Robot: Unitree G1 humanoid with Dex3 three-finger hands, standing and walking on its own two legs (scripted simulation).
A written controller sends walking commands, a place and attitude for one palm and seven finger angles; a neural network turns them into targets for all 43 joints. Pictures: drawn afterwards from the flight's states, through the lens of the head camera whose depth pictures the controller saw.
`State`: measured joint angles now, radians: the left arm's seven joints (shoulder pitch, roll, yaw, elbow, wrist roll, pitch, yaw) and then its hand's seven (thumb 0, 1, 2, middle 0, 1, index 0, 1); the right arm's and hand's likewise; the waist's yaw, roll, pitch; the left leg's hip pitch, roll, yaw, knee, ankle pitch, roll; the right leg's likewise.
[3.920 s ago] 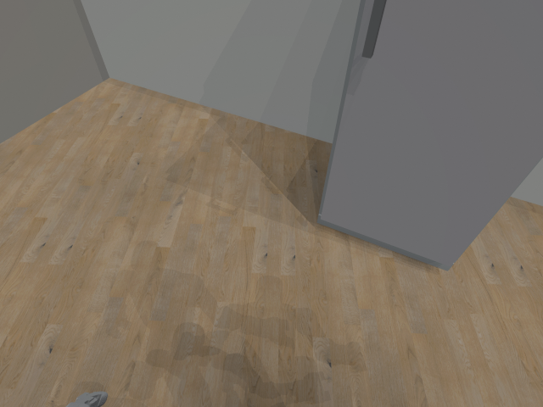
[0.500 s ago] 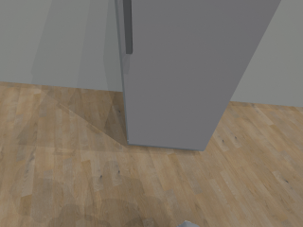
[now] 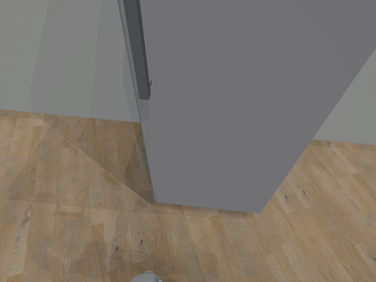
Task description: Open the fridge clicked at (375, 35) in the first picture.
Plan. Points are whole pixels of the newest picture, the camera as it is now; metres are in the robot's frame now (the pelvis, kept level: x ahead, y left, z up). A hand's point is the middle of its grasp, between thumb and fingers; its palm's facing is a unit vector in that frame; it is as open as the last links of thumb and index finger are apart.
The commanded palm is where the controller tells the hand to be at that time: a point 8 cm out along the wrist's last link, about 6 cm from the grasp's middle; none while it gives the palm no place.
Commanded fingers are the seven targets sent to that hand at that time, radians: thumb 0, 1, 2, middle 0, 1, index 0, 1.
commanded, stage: come to a stop and stand still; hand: left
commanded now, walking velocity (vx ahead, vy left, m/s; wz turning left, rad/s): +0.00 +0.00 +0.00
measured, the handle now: (140, 39) +0.55 +0.15 +0.23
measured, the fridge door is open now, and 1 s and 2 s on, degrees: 0 0 0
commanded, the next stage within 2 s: none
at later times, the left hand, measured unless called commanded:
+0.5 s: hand out of the picture +0.11 +0.20 -0.17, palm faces +0.01 -0.97 -0.24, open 7.4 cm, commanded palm none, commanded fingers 0.00 0.90 0.90 -0.20 -0.30 -0.20 -0.30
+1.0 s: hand out of the picture +0.04 +0.21 -0.19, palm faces +0.00 -0.97 -0.23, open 7.4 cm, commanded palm none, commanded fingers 0.00 0.90 0.90 -0.20 -0.30 -0.20 -0.30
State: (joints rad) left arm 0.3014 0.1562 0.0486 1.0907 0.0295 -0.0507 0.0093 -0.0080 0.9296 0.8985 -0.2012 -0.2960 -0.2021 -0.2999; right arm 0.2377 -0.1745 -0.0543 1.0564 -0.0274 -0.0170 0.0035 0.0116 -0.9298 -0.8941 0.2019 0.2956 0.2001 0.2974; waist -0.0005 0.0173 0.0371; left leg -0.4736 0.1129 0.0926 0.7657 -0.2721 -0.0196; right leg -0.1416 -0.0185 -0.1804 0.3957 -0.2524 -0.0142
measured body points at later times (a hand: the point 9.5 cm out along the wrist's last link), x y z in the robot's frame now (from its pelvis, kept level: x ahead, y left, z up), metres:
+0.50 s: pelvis +0.03 +0.00 -0.01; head +0.06 +0.00 +0.44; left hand +0.11 +0.25 -0.15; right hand +0.10 -0.24 -0.15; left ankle +0.10 +0.11 -0.74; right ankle +0.03 -0.15 -0.72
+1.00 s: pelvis +0.02 +0.02 -0.01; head +0.05 +0.02 +0.44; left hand +0.05 +0.26 -0.17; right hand +0.04 -0.21 -0.16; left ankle +0.00 +0.11 -0.74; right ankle +0.04 -0.14 -0.74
